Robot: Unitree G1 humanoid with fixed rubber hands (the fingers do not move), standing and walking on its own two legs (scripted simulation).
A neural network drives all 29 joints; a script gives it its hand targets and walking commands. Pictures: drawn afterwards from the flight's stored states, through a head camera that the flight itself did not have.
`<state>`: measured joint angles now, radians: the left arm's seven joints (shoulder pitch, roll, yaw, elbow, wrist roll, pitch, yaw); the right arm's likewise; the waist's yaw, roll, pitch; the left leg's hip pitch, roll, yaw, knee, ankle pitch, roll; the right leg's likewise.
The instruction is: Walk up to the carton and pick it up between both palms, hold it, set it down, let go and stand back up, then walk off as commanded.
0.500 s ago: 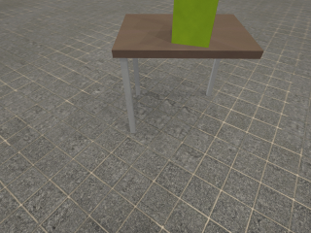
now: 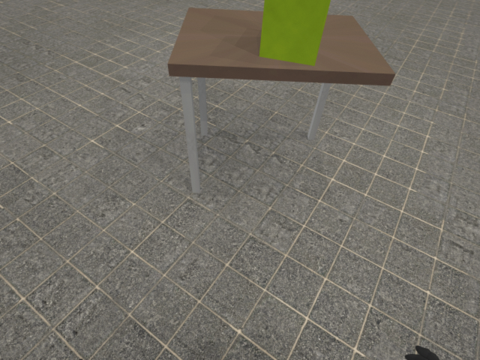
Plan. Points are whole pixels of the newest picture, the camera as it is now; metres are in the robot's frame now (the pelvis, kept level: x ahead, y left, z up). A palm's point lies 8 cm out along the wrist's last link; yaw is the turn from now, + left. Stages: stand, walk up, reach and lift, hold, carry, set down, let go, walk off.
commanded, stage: stand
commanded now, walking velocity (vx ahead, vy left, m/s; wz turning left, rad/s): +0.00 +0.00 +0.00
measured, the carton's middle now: (296, 16) +1.21 -0.19 +0.11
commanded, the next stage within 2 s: none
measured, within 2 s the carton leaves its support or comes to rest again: neither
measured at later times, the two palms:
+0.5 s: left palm out of the picture +0.14 +0.29 -0.11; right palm out of the picture +0.16 -0.32 -0.07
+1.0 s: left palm out of the picture +0.13 +0.29 -0.10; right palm out of the picture +0.14 -0.32 -0.07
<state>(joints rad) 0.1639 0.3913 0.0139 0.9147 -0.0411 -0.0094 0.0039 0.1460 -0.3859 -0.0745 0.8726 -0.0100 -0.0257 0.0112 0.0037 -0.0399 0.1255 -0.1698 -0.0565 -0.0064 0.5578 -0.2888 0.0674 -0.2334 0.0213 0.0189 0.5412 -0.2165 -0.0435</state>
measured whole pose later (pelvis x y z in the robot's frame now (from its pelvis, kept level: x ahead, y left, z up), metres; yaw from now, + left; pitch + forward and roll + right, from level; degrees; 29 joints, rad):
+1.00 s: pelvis +0.02 -0.01 +0.01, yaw +0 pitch -2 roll +0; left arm 0.13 0.39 -0.04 0.92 -0.04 -0.03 0.00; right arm 0.10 -0.39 -0.06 0.91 -0.01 -0.01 0.02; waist 0.00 -0.03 0.05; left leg -0.16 -0.05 -0.01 0.42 -0.24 0.05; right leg -0.23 0.02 0.02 0.43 -0.17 -0.02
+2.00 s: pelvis +0.02 -0.01 +0.01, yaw +0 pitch -2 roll +0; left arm 0.13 0.39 -0.04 0.92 -0.04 -0.03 0.00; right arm 0.11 -0.39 -0.06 0.91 -0.01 -0.02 0.02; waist 0.00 -0.03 0.03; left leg -0.15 -0.05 -0.01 0.42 -0.23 0.05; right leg -0.23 0.02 0.02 0.43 -0.17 -0.02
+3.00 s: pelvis +0.01 -0.01 +0.01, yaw +0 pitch -2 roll +1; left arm 0.13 0.39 -0.04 0.93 -0.04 -0.03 0.00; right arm 0.14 -0.39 -0.06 0.92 -0.01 -0.03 0.02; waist 0.00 -0.02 0.03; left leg -0.15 -0.05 -0.01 0.41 -0.22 0.05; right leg -0.23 0.02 0.02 0.43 -0.16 -0.02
